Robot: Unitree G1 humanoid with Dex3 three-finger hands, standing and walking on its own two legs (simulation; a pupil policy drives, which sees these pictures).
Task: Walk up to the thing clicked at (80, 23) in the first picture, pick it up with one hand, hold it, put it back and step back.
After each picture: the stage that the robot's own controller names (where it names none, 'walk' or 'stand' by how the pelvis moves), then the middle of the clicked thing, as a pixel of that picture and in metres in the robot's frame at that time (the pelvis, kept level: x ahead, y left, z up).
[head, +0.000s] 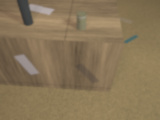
stand; (81, 20) +0.95 +0.00 -0.12
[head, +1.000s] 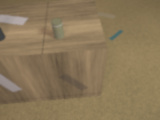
walk; (57, 29) +0.81 +0.18 -0.12
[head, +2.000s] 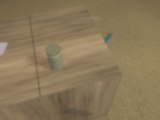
stand; (54, 57) +0.52 +0.15 -0.08
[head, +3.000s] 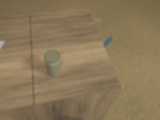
rise first; (53, 64) +0.48 +0.13 -0.09
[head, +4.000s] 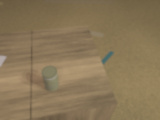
stand; (50, 79) +0.46 +0.15 -0.12
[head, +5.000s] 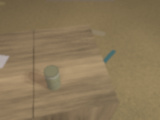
stand; (52, 78) +0.46 +0.14 -0.12
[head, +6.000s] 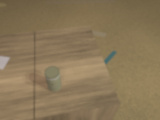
stand; (53, 79) +0.46 +0.14 -0.12
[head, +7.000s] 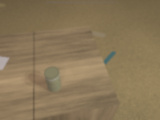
stand; (53, 79) +0.45 +0.14 -0.12
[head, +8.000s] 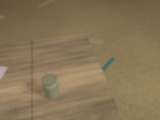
rise first; (50, 87) +0.44 +0.17 -0.12
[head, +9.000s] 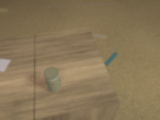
go down; (52, 80) +0.46 +0.16 -0.12
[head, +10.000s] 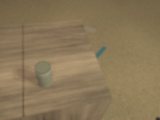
go down; (43, 74) +0.46 +0.15 -0.10
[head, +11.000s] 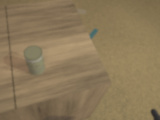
go down; (35, 61) +0.47 +0.15 -0.05
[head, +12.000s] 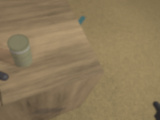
close in; (21, 51) +0.48 +0.16 -0.03
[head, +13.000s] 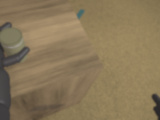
close; (14, 46) +0.48 +0.17 +0.00
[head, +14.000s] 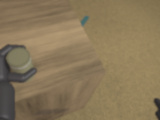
lift; (22, 66) +0.41 +0.16 -0.01
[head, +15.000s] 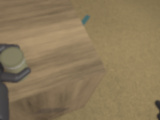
lift; (16, 65) +0.41 +0.18 -0.01
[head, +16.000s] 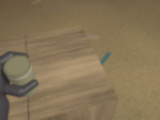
hold; (23, 77) +0.31 +0.18 +0.14
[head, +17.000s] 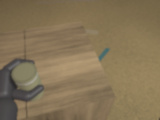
hold; (29, 82) +0.32 +0.17 +0.09
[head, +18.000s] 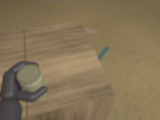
hold; (33, 84) +0.32 +0.16 +0.07
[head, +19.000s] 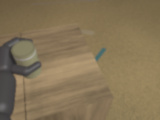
crouch; (27, 60) +0.39 +0.17 +0.11
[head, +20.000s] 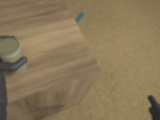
lower; (13, 57) +0.45 +0.18 -0.02
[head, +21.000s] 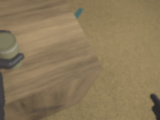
lower; (8, 52) +0.46 +0.18 -0.01
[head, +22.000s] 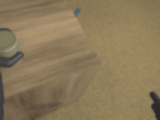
lower; (8, 50) +0.46 +0.18 +0.00
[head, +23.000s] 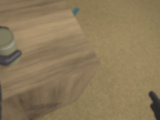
lower; (6, 48) +0.47 +0.18 +0.00
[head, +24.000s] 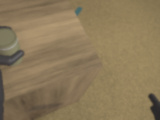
rest; (8, 48) +0.47 +0.18 +0.00
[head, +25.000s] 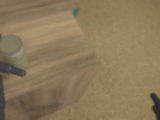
withdraw; (14, 54) +0.45 +0.16 +0.00
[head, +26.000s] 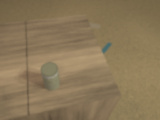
sink last; (50, 76) +0.43 +0.14 -0.06
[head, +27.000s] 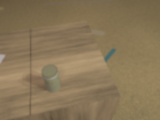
stand; (51, 78) +0.44 +0.15 -0.07
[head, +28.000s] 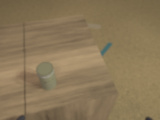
stand; (47, 76) +0.43 +0.16 -0.06
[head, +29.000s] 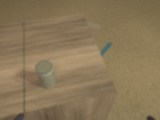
stand; (46, 75) +0.43 +0.16 -0.05
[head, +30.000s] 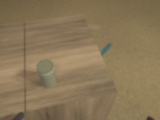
stand; (47, 74) +0.44 +0.16 -0.05
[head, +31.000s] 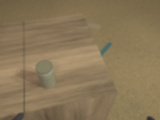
stand; (46, 75) +0.43 +0.16 -0.05
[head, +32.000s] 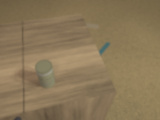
stand; (45, 74) +0.44 +0.16 -0.06
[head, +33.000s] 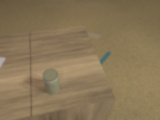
stand; (51, 82) +0.45 +0.15 -0.11
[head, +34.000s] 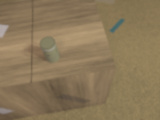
walk; (50, 50) +0.53 +0.18 -0.10
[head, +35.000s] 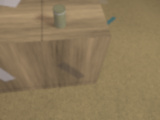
walk; (59, 17) +0.78 +0.11 -0.10
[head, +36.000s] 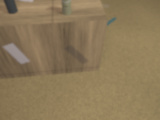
stand; (66, 5) +1.05 +0.15 -0.10
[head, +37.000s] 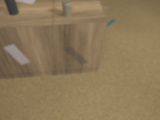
stand; (66, 7) +1.06 +0.12 -0.12
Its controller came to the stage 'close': yes
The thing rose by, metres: 0.21
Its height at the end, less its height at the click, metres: +0.00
